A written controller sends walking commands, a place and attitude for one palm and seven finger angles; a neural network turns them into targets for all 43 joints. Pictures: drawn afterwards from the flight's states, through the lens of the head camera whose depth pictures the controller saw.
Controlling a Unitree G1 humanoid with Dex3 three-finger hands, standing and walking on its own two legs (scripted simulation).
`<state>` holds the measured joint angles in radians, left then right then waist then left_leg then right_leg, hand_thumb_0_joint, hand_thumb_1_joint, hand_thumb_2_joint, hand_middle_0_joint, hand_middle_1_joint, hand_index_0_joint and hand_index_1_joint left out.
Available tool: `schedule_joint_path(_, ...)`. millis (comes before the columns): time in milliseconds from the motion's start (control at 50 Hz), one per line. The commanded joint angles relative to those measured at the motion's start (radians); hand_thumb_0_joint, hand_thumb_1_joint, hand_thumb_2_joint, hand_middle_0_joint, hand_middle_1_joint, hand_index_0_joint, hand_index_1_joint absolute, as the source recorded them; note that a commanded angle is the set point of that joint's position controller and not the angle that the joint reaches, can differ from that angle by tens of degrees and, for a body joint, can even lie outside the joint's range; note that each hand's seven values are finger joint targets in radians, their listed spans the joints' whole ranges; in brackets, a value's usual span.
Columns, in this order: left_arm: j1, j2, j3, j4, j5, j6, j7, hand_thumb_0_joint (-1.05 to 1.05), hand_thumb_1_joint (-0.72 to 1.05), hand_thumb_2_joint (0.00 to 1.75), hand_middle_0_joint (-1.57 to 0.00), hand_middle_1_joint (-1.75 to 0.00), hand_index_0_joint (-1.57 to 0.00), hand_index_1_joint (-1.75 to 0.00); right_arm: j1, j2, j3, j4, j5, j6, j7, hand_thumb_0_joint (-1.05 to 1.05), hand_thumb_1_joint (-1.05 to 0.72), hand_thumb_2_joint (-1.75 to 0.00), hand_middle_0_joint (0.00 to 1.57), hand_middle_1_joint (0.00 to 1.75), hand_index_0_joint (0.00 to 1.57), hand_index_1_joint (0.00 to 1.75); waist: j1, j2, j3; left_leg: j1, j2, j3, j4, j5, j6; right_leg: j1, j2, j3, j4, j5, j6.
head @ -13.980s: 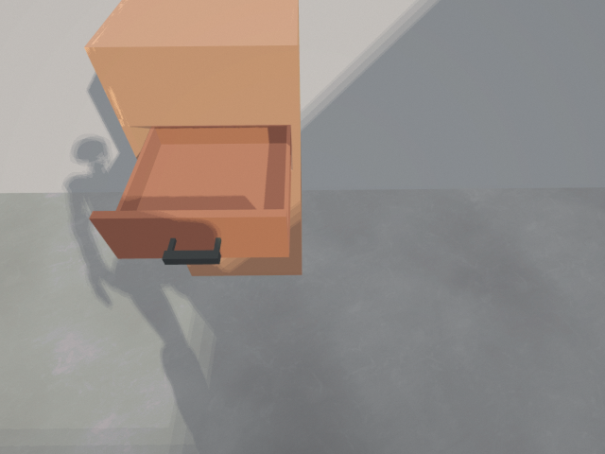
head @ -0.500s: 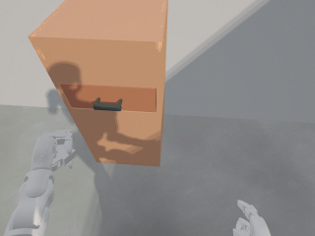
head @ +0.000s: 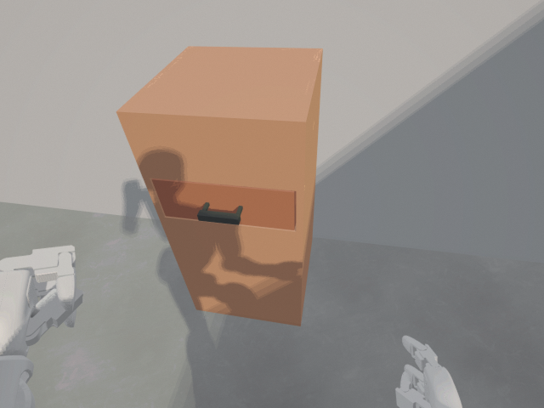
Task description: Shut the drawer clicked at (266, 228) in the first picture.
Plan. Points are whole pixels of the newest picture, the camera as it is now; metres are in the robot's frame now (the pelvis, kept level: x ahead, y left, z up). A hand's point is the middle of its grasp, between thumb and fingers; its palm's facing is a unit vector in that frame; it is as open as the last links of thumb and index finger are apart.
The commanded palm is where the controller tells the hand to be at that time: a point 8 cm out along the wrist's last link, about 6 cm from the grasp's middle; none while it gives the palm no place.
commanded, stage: draw the hand back to the body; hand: left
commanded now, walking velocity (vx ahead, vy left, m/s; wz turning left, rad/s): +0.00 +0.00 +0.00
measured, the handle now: (221, 212) +0.62 +0.23 -0.14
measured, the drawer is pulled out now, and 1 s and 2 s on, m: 0.00 0.00 0.00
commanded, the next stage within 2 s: step back with the hand held close in 0.16 s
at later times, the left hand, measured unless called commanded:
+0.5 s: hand (79, 304) +0.17 +0.24 +0.16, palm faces +0.36 -0.80 -0.48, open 3.2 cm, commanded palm +0.11 +0.28 +0.18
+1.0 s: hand (25, 377) +0.10 +0.25 +0.16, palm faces +0.37 -0.80 -0.47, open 3.2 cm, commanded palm +0.04 +0.29 +0.18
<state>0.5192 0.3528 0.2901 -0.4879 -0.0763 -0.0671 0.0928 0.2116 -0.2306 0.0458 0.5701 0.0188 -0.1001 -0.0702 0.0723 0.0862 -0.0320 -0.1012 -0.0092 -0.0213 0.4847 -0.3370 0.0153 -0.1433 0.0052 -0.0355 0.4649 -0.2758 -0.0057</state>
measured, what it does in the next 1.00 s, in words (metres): shifts its weight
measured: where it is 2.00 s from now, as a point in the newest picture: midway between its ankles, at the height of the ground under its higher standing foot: outside the picture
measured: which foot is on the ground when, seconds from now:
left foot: down 0.00-1.00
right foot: down 0.00-1.00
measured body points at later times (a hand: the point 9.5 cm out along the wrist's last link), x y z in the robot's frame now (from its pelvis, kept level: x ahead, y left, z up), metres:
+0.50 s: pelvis -0.03 +0.00 +0.00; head -0.02 -0.03 +0.45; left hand +0.15 +0.28 +0.19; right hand +0.14 -0.24 -0.09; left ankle -0.05 +0.11 -0.74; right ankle -0.01 -0.12 -0.74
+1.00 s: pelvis -0.09 +0.01 -0.01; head -0.08 +0.01 +0.44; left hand +0.07 +0.29 +0.18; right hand +0.10 -0.22 -0.08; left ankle -0.05 +0.11 -0.74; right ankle -0.01 -0.12 -0.74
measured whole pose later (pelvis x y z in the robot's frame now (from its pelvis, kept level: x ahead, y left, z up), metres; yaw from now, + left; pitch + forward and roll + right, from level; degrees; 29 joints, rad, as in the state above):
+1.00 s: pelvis -0.09 +0.01 -0.01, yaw +0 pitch +0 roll -1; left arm 0.59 0.35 0.35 -0.52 -0.01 -0.23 0.13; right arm 0.18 -0.22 0.01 0.53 0.00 -0.04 -0.08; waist 0.02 0.03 0.01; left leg -0.34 -0.03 -0.01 0.56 -0.23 0.04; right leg -0.35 -0.01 -0.03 0.48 -0.13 0.01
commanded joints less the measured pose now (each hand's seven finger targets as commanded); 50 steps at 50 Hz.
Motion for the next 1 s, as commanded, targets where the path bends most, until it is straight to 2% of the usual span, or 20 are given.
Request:
schedule_joint_path(0, -0.034, 0.117, 0.087, -0.154, 0.004, -0.061, 0.012, 0.0, 0.9, 0.9, -1.4, -1.6, -1.4, -1.6, -0.119, -0.078, -0.046, -0.138, -0.003, -0.063, -0.01, 0.0, -0.9, -0.9, 0.2, 0.3, 0.2, 0.3, -0.026, -0.075, 0.034, -0.057, 0.031, 0.015, -0.073, 0.294, 0.004, 0.018, -0.007, 0.001, -0.074, 0.236, -0.02)
schedule_joint_path(40, -0.079, 0.107, 0.076, -0.133, 0.004, -0.061, 0.013, 0.0, 0.9, 0.9, -1.4, -1.6, -1.4, -1.6, -0.116, -0.084, -0.047, -0.134, -0.002, -0.056, -0.012, 0.0, -0.9, -0.9, 0.2, 0.3, 0.2, 0.3, -0.036, -0.068, 0.071, -0.067, 0.029, 0.013, -0.08, 0.225, 0.008, -0.008, -0.012, 0.006, -0.089, 0.166, -0.015)
schedule_joint_path(100, -0.112, 0.135, 0.096, -0.14, 0.01, -0.071, 0.021, 0.0, 0.9, 0.9, -1.4, -1.6, -1.4, -1.6, -0.123, -0.087, -0.049, -0.131, -0.007, -0.06, -0.023, 0.0, -0.9, -0.9, 0.2, 0.3, 0.2, 0.3, -0.028, -0.07, 0.049, -0.056, 0.024, 0.01, -0.081, 0.19, 0.014, -0.003, -0.014, 0.013, -0.1, 0.12, -0.016)
schedule_joint_path(160, -0.111, 0.15, 0.104, -0.199, 0.015, -0.086, 0.028, 0.0, 0.9, 0.9, -1.4, -1.6, -1.4, -1.6, -0.127, -0.08, -0.046, -0.137, -0.012, -0.077, -0.025, 0.0, -0.9, -0.9, 0.2, 0.3, 0.2, 0.3, -0.016, -0.021, -0.04, -0.031, 0.019, 0.01, -0.083, 0.222, 0.015, 0.049, -0.022, 0.015, -0.079, 0.156, -0.018)
schedule_joint_path(200, -0.098, 0.162, 0.11, -0.218, 0.016, -0.089, 0.032, 0.0, 0.9, 0.9, -1.4, -1.6, -1.4, -1.6, -0.133, -0.08, -0.043, -0.134, -0.013, -0.091, -0.026, 0.0, -0.9, -0.9, 0.2, 0.3, 0.2, 0.3, -0.01, -0.006, -0.054, -0.032, 0.019, 0.009, -0.082, 0.236, 0.011, 0.066, -0.022, 0.02, -0.08, 0.172, -0.02)
schedule_joint_path(260, -0.087, 0.161, 0.113, -0.217, 0.016, -0.091, 0.037, 0.0, 0.9, 0.9, -1.4, -1.6, -1.4, -1.6, -0.135, -0.075, -0.041, -0.129, -0.014, -0.106, -0.025, 0.0, -0.9, -0.9, 0.2, 0.3, 0.2, 0.3, -0.009, -0.026, -0.023, -0.043, 0.02, 0.01, -0.086, 0.244, 0.01, 0.063, -0.022, 0.018, -0.085, 0.183, -0.019)
schedule_joint_path(280, -0.183, 0.269, 0.251, -0.258, 0.017, -0.138, 0.044, 0.0, 0.9, 0.9, -1.4, -1.6, -1.4, -1.6, -0.108, -0.109, -0.055, -0.15, -0.013, -0.075, -0.017, 0.0, -0.9, -0.9, 0.2, 0.3, 0.2, 0.3, -0.059, -0.084, 0.098, -0.14, 0.029, -0.013, -0.058, 0.166, 0.03, -0.041, -0.082, 0.149, -0.166, 0.179, -0.022)
schedule_joint_path(300, -0.188, 0.268, 0.257, -0.217, 0.023, -0.156, 0.042, 0.0, 0.9, 0.9, -1.4, -1.6, -1.4, -1.6, -0.103, -0.093, -0.057, -0.136, -0.013, -0.062, -0.016, 0.0, -0.9, -0.9, 0.2, 0.3, 0.2, 0.3, -0.062, -0.097, 0.111, -0.139, 0.024, -0.023, -0.037, 0.125, 0.025, -0.072, -0.111, 0.17, -0.198, 0.135, -0.034)
schedule_joint_path(320, -0.078, 0.188, 0.198, -0.11, 0.029, -0.148, 0.038, 0.0, 0.9, 0.9, -1.4, -1.6, -1.4, -1.6, -0.109, -0.087, -0.061, -0.117, -0.017, -0.048, -0.015, 0.0, -0.9, -0.9, 0.2, 0.3, 0.2, 0.3, -0.069, -0.141, 0.127, -0.12, 0.024, -0.02, -0.018, 0.142, 0.025, -0.109, -0.121, 0.162, -0.211, 0.125, -0.038)
schedule_joint_path(380, 0.021, 0.128, 0.15, -0.103, 0.029, -0.162, 0.03, 0.0, 0.9, 0.9, -1.4, -1.6, -1.4, -1.6, -0.109, -0.1, -0.076, -0.124, -0.019, -0.019, -0.003, 0.0, -0.9, -0.9, 0.2, 0.3, 0.2, 0.3, -0.073, -0.087, 0.031, -0.109, 0.038, -0.016, -0.033, 0.223, 0.02, -0.065, -0.121, 0.115, -0.163, 0.198, -0.031)
schedule_joint_path(400, 0.042, 0.119, 0.142, -0.113, 0.027, -0.17, 0.028, 0.0, 0.9, 0.9, -1.4, -1.6, -1.4, -1.6, -0.118, -0.103, -0.081, -0.128, -0.019, -0.015, -0.004, 0.0, -0.9, -0.9, 0.2, 0.3, 0.2, 0.3, -0.07, -0.043, 0.009, -0.114, 0.042, -0.021, -0.056, 0.262, 0.019, -0.042, -0.109, 0.094, -0.138, 0.245, -0.026)
schedule_joint_path(500, 0.115, 0.194, 0.21, -0.216, 0.019, -0.191, 0.041, 0.0, 0.9, 0.9, -1.4, -1.6, -1.4, -1.6, -0.134, -0.109, -0.097, -0.159, -0.015, 0.016, -0.007, 0.0, -0.9, -0.9, 0.2, 0.3, 0.2, 0.3, -0.055, -0.054, -0.168, -0.131, 0.059, -0.027, -0.075, 0.434, 0.014, 0.091, -0.089, 0.048, -0.033, 0.428, -0.006)
schedule_joint_path(540, 0.138, 0.202, 0.218, -0.248, 0.017, -0.195, 0.047, 0.0, 0.9, 0.9, -1.4, -1.6, -1.4, -1.6, -0.132, -0.105, -0.099, -0.172, -0.011, 0.022, -0.011, 0.0, -0.9, -0.9, 0.2, 0.3, 0.2, 0.3, -0.054, -0.053, -0.192, -0.14, 0.061, -0.03, -0.072, 0.46, 0.011, 0.1, -0.083, 0.045, -0.009, 0.458, -0.002)
schedule_joint_path(620, 0.123, 0.211, 0.223, -0.269, 0.019, -0.195, 0.054, 0.0, 0.9, 0.9, -1.4, -1.6, -1.4, -1.6, -0.129, -0.103, -0.101, -0.177, -0.012, 0.03, -0.026, 0.0, -0.9, -0.9, 0.2, 0.3, 0.2, 0.3, -0.058, -0.031, -0.159, -0.172, 0.066, -0.044, -0.087, 0.466, 0.012, 0.074, -0.063, 0.038, 0.012, 0.44, 0.009)
schedule_joint_path(700, 0.093, 0.181, 0.189, -0.236, 0.027, -0.195, 0.05, 0.0, 0.9, 0.9, -1.4, -1.6, -1.4, -1.6, -0.126, -0.116, -0.105, -0.172, -0.016, 0.031, -0.029, 0.0, -0.9, -0.9, 0.2, 0.3, 0.2, 0.3, -0.065, 0.001, -0.08, -0.241, 0.084, -0.064, -0.137, 0.356, 0.025, 0.038, -0.039, 0.036, 0.02, 0.329, 0.018)
schedule_joint_path(800, 0.053, 0.167, 0.179, -0.195, 0.047, -0.204, 0.05, 0.0, 0.9, 0.9, -1.4, -1.6, -1.4, -1.6, -0.134, -0.125, -0.104, -0.178, -0.012, 0.024, -0.027, 0.0, -0.9, -0.9, 0.2, 0.3, 0.2, 0.3, -0.069, -0.022, -0.009, -0.473, 0.102, -0.095, -0.21, -0.049, 0.063, 0.112, -0.028, 0.062, 0.049, 0.19, 0.021)
schedule_joint_path(840, 0.049, 0.163, 0.179, -0.188, 0.054, -0.209, 0.051, 0.0, 0.9, 0.9, -1.4, -1.6, -1.4, -1.6, -0.126, -0.123, -0.102, -0.183, -0.009, 0.021, -0.023, 0.0, -0.9, -0.9, 0.2, 0.3, 0.2, 0.3, -0.072, -0.061, 0.008, -0.53, 0.094, -0.097, -0.199, -0.163, 0.071, 0.111, -0.035, 0.083, 0.026, 0.116, 0.021)
schedule_joint_path(900, 0.015, 0.186, 0.188, -0.249, 0.064, -0.222, 0.054, 0.0, 0.9, 0.9, -1.4, -1.6, -1.4, -1.6, -0.12, -0.129, -0.106, -0.19, -0.015, 0.013, -0.021, 0.0, -0.9, -0.9, 0.2, 0.3, 0.2, 0.3, -0.078, -0.084, 0.001, -0.515, 0.073, -0.087, -0.142, -0.214, 0.071, 0.052, -0.05, 0.12, -0.048, -0.008, 0.014)
schedule_joint_path(960, 0.025, 0.186, 0.186, -0.273, 0.06, -0.235, 0.063, 0.0, 0.9, 0.9, -1.4, -1.6, -1.4, -1.6, -0.102, -0.121, -0.102, -0.184, -0.02, 0.006, -0.019, 0.0, -0.9, -0.9, 0.2, 0.3, 0.2, 0.3, -0.084, -0.108, -0.019, -0.415, 0.048, -0.067, -0.07, -0.17, 0.056, -0.057, -0.077, 0.14, -0.109, -0.09, -0.002)
schedule_joint_path(980, 0.022, 0.185, 0.182, -0.29, 0.059, -0.24, 0.066, 0.0, 0.9, 0.9, -1.4, -1.6, -1.4, -1.6, -0.093, -0.124, -0.103, -0.182, -0.021, 0.003, -0.019, 0.0, -0.9, -0.9, 0.2, 0.3, 0.2, 0.3, -0.088, -0.093, -0.022, -0.385, 0.043, -0.063, -0.044, -0.169, 0.05, -0.098, -0.087, 0.14, -0.124, -0.122, -0.007)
